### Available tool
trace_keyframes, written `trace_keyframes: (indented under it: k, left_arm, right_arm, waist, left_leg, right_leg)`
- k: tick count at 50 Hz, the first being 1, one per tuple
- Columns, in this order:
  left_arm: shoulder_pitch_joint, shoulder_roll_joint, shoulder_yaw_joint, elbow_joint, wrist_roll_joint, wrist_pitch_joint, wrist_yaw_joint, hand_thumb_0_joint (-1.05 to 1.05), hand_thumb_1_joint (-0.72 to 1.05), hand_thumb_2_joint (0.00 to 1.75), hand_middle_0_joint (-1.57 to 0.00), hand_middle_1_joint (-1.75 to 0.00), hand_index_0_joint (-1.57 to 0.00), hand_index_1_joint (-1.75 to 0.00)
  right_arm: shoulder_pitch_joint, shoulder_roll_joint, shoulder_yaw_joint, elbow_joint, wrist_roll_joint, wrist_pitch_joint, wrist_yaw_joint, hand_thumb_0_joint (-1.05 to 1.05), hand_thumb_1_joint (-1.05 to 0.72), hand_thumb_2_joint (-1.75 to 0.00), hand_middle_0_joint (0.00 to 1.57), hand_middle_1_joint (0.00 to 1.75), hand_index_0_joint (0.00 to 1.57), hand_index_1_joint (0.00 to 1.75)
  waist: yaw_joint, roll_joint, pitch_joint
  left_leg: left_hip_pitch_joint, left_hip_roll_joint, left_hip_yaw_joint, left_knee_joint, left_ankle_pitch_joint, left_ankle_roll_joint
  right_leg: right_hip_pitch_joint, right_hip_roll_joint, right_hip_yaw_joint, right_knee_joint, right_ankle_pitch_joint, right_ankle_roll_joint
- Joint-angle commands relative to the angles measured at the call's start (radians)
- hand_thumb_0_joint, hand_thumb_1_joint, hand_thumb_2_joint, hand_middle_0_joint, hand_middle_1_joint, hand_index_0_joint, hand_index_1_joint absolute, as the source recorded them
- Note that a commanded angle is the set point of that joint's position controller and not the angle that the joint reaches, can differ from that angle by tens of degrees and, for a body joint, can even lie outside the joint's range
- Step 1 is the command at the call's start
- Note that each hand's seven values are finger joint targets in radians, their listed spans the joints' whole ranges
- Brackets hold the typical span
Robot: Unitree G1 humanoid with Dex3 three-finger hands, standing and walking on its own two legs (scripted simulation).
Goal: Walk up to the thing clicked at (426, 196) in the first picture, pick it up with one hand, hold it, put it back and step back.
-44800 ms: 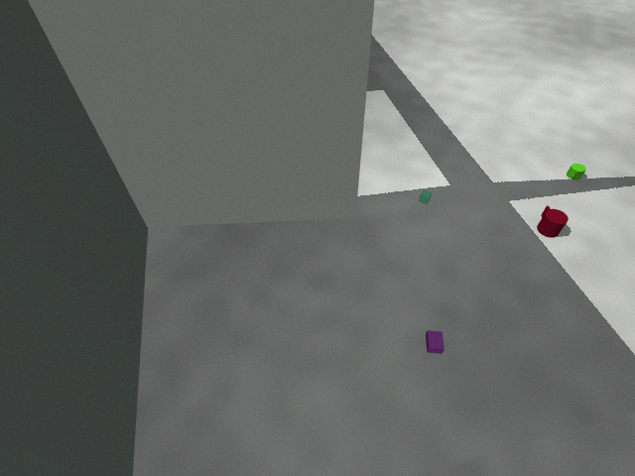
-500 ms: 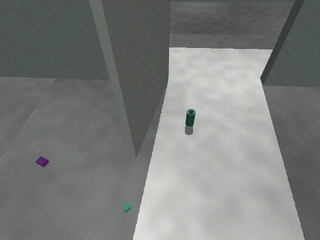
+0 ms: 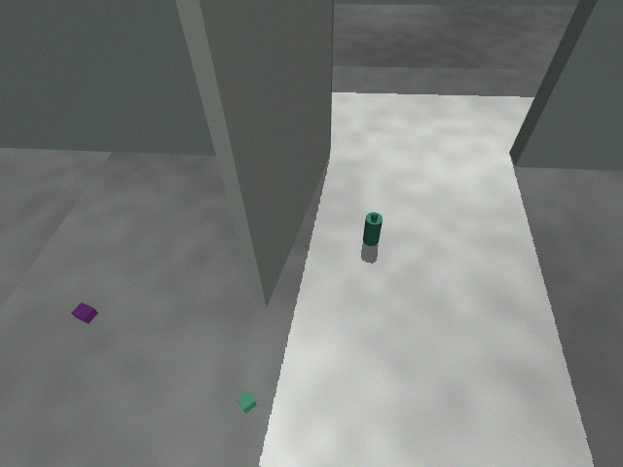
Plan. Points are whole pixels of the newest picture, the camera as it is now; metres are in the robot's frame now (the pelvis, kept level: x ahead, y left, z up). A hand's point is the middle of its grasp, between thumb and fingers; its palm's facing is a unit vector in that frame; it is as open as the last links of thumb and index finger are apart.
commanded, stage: stand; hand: left
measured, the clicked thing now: (246, 401) +0.44 +0.23 -0.76
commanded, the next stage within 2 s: walk up in 0.16 s
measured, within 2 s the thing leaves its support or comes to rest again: neither
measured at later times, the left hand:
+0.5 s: hand out of the picture +0.06 +0.28 -0.17, palm faces -0.02 -0.91 -0.41, open 7.4 cm
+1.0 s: hand out of the picture -0.08 +0.29 -0.18, palm faces -0.10 -0.91 -0.40, open 7.4 cm
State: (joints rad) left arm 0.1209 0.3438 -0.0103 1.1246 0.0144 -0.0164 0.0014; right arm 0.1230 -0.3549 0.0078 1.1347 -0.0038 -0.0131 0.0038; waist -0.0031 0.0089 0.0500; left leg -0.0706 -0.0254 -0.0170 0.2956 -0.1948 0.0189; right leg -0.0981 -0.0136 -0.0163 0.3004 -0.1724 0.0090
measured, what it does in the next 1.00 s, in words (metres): walks backwards: left foot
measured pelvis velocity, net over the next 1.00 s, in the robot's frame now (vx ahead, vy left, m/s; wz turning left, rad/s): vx -0.19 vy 0.02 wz -0.06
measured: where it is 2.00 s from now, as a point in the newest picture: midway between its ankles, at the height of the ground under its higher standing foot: outside the picture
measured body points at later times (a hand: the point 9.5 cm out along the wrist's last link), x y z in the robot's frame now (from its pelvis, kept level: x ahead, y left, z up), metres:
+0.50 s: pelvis -0.07 +0.00 -0.03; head +0.00 +0.00 +0.41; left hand +0.06 +0.32 -0.15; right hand +0.04 -0.32 -0.15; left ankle -0.07 +0.11 -0.72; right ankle -0.01 -0.12 -0.75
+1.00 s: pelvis -0.19 +0.02 -0.03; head -0.11 +0.02 +0.41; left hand -0.07 +0.34 -0.16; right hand -0.11 -0.30 -0.15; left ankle -0.14 +0.15 -0.75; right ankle -0.23 -0.11 -0.75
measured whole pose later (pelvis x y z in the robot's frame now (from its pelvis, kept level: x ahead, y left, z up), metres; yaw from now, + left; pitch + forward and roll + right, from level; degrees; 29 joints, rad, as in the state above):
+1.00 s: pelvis -0.19 +0.02 -0.03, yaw -4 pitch -1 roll +0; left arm 0.14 0.41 0.09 0.84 0.04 0.07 0.00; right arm 0.15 -0.38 -0.05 0.84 -0.02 0.03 -0.03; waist 0.00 -0.01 0.21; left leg -0.39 0.07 0.03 0.71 -0.30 -0.01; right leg -0.27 0.03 0.06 0.73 -0.44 0.00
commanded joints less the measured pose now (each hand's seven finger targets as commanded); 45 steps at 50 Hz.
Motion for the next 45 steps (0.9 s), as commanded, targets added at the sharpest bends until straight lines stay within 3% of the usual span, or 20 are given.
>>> trace_keyframes:
  k: [1, 7, 8, 11, 14, 19, 21, 22, 23, 25, 27, 29, 30, 31, 32, 33, 35, 37, 42, 45]
  left_arm:
    - [-0.026, 0.217, 0.041, -0.053, -0.007, -0.017, 0.011, 0.00, 0.90, 0.90, -0.20, -0.30, -0.20, -0.30]
    - [-0.030, 0.218, 0.043, -0.052, -0.006, -0.016, 0.012, 0.00, 0.90, 0.90, -0.20, -0.30, -0.20, -0.30]
    - [-0.042, 0.275, 0.087, -0.084, -0.019, -0.002, 0.018, 0.00, 0.90, 0.90, -0.20, -0.30, -0.20, -0.30]
    - [-0.014, 0.256, 0.094, -0.126, -0.021, 0.011, 0.025, 0.00, 0.90, 0.90, -0.20, -0.30, -0.20, -0.30]
    - [-0.039, 0.246, 0.096, -0.168, -0.020, 0.028, 0.022, 0.00, 0.90, 0.90, -0.20, -0.30, -0.20, -0.30]
    - [-0.027, 0.286, 0.112, -0.217, -0.009, 0.046, 0.021, 0.00, 0.90, 0.90, -0.20, -0.30, -0.20, -0.30]
    - [-0.062, 0.329, 0.125, -0.248, 0.003, 0.045, 0.020, 0.00, 0.90, 0.90, -0.20, -0.30, -0.20, -0.30]
    - [-0.082, 0.347, 0.132, -0.274, 0.017, 0.042, 0.022, 0.00, 0.90, 0.90, -0.20, -0.30, -0.20, -0.30]
    - [-0.125, 0.356, 0.138, -0.295, 0.025, 0.040, 0.028, 0.00, 0.90, 0.90, -0.20, -0.30, -0.20, -0.30]
    - [-0.180, 0.325, 0.132, -0.324, 0.031, 0.039, 0.036, 0.00, 0.90, 0.90, -0.20, -0.30, -0.20, -0.30]
    - [-0.139, 0.314, 0.127, -0.338, 0.037, 0.041, 0.033, 0.00, 0.90, 0.90, -0.20, -0.30, -0.20, -0.30]
    - [-0.129, 0.305, 0.123, -0.348, 0.020, 0.058, 0.025, 0.00, 0.90, 0.90, -0.20, -0.30, -0.20, -0.30]
    - [-0.088, 0.276, 0.118, -0.354, 0.012, 0.070, 0.022, 0.00, 0.90, 0.90, -0.20, -0.30, -0.20, -0.30]
    - [-0.061, 0.216, 0.106, -0.375, 0.004, 0.072, 0.024, 0.00, 0.90, 0.90, -0.20, -0.30, -0.20, -0.30]
    - [-0.075, 0.241, 0.124, -0.370, 0.010, 0.075, 0.034, 0.00, 0.90, 0.90, -0.20, -0.30, -0.20, -0.30]
    - [-0.121, 0.253, 0.127, -0.368, 0.020, 0.077, 0.041, 0.00, 0.90, 0.90, -0.20, -0.30, -0.20, -0.30]
    - [-0.068, 0.248, 0.131, -0.339, 0.003, 0.078, 0.042, 0.00, 0.90, 0.90, -0.20, -0.30, -0.20, -0.30]
    - [0.001, 0.247, 0.134, -0.334, -0.002, 0.078, 0.032, 0.00, 0.90, 0.90, -0.20, -0.30, -0.20, -0.30]
    - [-0.041, 0.227, 0.141, -0.385, 0.018, 0.074, 0.020, 0.00, 0.90, 0.90, -0.20, -0.30, -0.20, -0.30]
    - [-0.011, 0.214, 0.142, -0.389, 0.017, 0.068, 0.011, 0.00, 0.90, 0.90, -0.20, -0.30, -0.20, -0.30]
  right_arm:
    - [-0.035, -0.209, -0.040, -0.063, -0.003, -0.024, -0.016, 0.00, -0.90, -0.90, 0.20, 0.30, 0.20, 0.30]
    - [-0.027, -0.214, -0.042, -0.062, -0.002, -0.022, -0.016, 0.00, -0.90, -0.90, 0.20, 0.30, 0.20, 0.30]
    - [-0.060, -0.262, -0.066, -0.071, 0.001, -0.001, -0.015, 0.00, -0.90, -0.90, 0.20, 0.30, 0.20, 0.30]
    - [-0.022, -0.255, -0.079, -0.111, 0.015, 0.013, -0.016, 0.00, -0.90, -0.90, 0.20, 0.30, 0.20, 0.30]
    - [-0.037, -0.255, -0.093, -0.150, 0.016, 0.027, -0.015, 0.00, -0.90, -0.90, 0.20, 0.30, 0.20, 0.30]
    - [-0.022, -0.246, -0.108, -0.208, 0.013, 0.051, -0.017, 0.00, -0.90, -0.90, 0.20, 0.30, 0.20, 0.30]
    - [0.004, -0.218, -0.109, -0.226, 0.005, 0.062, -0.010, 0.00, -0.90, -0.90, 0.20, 0.30, 0.20, 0.30]
    - [0.035, -0.217, -0.111, -0.235, -0.004, 0.073, -0.007, 0.00, -0.90, -0.90, 0.20, 0.30, 0.20, 0.30]
    - [0.081, -0.231, -0.119, -0.238, -0.004, 0.079, -0.004, 0.00, -0.90, -0.90, 0.20, 0.30, 0.20, 0.30]
    - [0.118, -0.240, -0.130, -0.240, 0.006, 0.074, -0.002, 0.00, -0.90, -0.90, 0.20, 0.30, 0.20, 0.30]
    - [0.141, -0.230, -0.123, -0.240, -0.002, 0.060, -0.004, 0.00, -0.90, -0.90, 0.20, 0.30, 0.20, 0.30]
    - [0.190, -0.221, -0.126, -0.218, -0.023, 0.047, -0.008, 0.00, -0.90, -0.90, 0.20, 0.30, 0.20, 0.30]
    - [0.173, -0.238, -0.133, -0.227, -0.036, 0.039, -0.012, 0.00, -0.90, -0.90, 0.20, 0.30, 0.20, 0.30]
    - [0.127, -0.336, -0.156, -0.256, -0.057, 0.033, -0.015, 0.00, -0.90, -0.90, 0.20, 0.30, 0.20, 0.30]
    - [0.081, -0.396, -0.162, -0.290, -0.042, 0.031, -0.011, 0.00, -0.90, -0.90, 0.20, 0.30, 0.20, 0.30]
    - [0.078, -0.412, -0.167, -0.300, -0.037, 0.028, -0.015, 0.00, -0.90, -0.90, 0.20, 0.30, 0.20, 0.30]
    - [-0.025, -0.331, -0.144, -0.308, -0.042, 0.021, -0.036, 0.00, -0.90, -0.90, 0.20, 0.30, 0.20, 0.30]
    - [-0.020, -0.299, -0.136, -0.323, -0.033, 0.015, -0.051, 0.00, -0.90, -0.90, 0.20, 0.30, 0.20, 0.30]
    - [0.111, -0.298, -0.147, -0.320, -0.021, 0.009, -0.066, 0.00, -0.90, -0.90, 0.20, 0.30, 0.20, 0.30]
    - [0.117, -0.304, -0.145, -0.335, -0.025, 0.013, -0.065, 0.00, -0.90, -0.90, 0.20, 0.30, 0.20, 0.30]
  waist:
    - [0.004, -0.013, -0.074]
    - [0.003, -0.012, -0.068]
    - [0.014, -0.025, 0.067]
    - [0.002, -0.016, -0.109]
    - [0.001, 0.024, -0.164]
    - [0.011, -0.049, -0.148]
    - [0.014, -0.211, -0.114]
    - [0.012, -0.246, -0.088]
    - [-0.020, -0.220, -0.071]
    - [-0.043, -0.192, -0.074]
    - [-0.017, -0.200, -0.097]
    - [-0.035, -0.145, -0.109]
    - [-0.027, -0.023, -0.082]
    - [-0.005, 0.232, -0.078]
    - [-0.018, 0.185, -0.093]
    - [-0.051, 0.187, -0.090]
    - [0.019, 0.083, -0.054]
    - [0.041, 0.137, -0.040]
    - [-0.037, 0.107, -0.085]
    - [-0.040, 0.139, -0.122]
  left_leg:
    - [-0.007, 0.151, -0.101, -0.036, 0.214, 0.007]
    - [-0.022, 0.148, -0.102, -0.044, 0.180, 0.004]
    - [-0.092, 0.136, -0.116, 0.051, 0.365, 0.021]
    - [-0.044, 0.149, -0.095, 0.132, 0.509, 0.049]
    - [-0.051, 0.146, -0.098, 0.190, 0.475, 0.072]
    - [-0.155, 0.078, -0.104, 0.374, 0.191, 0.094]
    - [-0.177, -0.044, -0.013, 0.637, -0.179, 0.034]
    - [-0.206, -0.042, -0.056, 0.786, -0.404, 0.021]
    - [-0.199, -0.003, -0.138, 0.857, -0.419, 0.028]
    - [-0.205, 0.019, -0.122, 0.788, -0.392, 0.031]
    - [-0.244, 0.020, -0.047, 0.575, -0.350, 0.010]
    - [-0.151, 0.007, 0.023, 0.289, -0.190, 0.000]
    - [-0.146, 0.054, -0.076, 0.124, -0.012, 0.010]
    - [-0.084, 0.272, -0.394, 0.078, 0.269, 0.092]
    - [-0.166, 0.397, -0.472, 0.100, 0.460, 0.232]
    - [-0.243, 0.443, -0.543, 0.065, 0.430, 0.295]
    - [-0.164, 0.324, -0.331, 0.142, 0.450, 0.220]
    - [-0.085, 0.297, -0.271, 0.202, 0.504, 0.208]
    - [0.106, 0.319, -0.274, 0.245, 0.587, 0.233]
    - [0.085, 0.307, -0.240, 0.261, 0.545, 0.223]
  right_leg:
    - [0.034, -0.128, 0.102, -0.025, 0.194, -0.036]
    - [0.035, -0.124, 0.102, -0.033, 0.152, -0.033]
    - [-0.065, -0.109, 0.101, 0.057, 0.346, -0.033]
    - [0.003, -0.097, 0.073, 0.158, 0.407, -0.059]
    - [-0.023, -0.097, 0.077, 0.223, 0.358, -0.082]
    - [-0.118, -0.189, 0.182, 0.245, 0.278, -0.187]
    - [-0.216, -0.348, 0.335, 0.097, 0.310, -0.282]
    - [-0.276, -0.421, 0.404, 0.060, 0.318, -0.332]
    - [-0.334, -0.427, 0.394, 0.079, 0.274, -0.327]
    - [-0.327, -0.346, 0.285, 0.152, 0.252, -0.263]
    - [-0.202, -0.292, 0.252, 0.194, 0.263, -0.214]
    - [-0.198, -0.221, 0.182, 0.310, 0.188, -0.152]
    - [-0.229, -0.133, 0.132, 0.432, 0.090, -0.104]
    - [-0.405, 0.036, 0.057, 0.647, -0.167, -0.043]
    - [-0.394, 0.117, 0.139, 0.793, -0.485, -0.019]
    - [-0.370, 0.137, 0.230, 0.923, -0.534, -0.018]
    - [-0.451, 0.137, 0.258, 1.017, -0.411, -0.027]
    - [-0.473, 0.112, 0.231, 1.015, -0.355, -0.012]
    - [-0.472, 0.087, 0.180, 0.784, -0.379, 0.021]
    - [-0.374, 0.058, 0.112, 0.594, -0.360, 0.013]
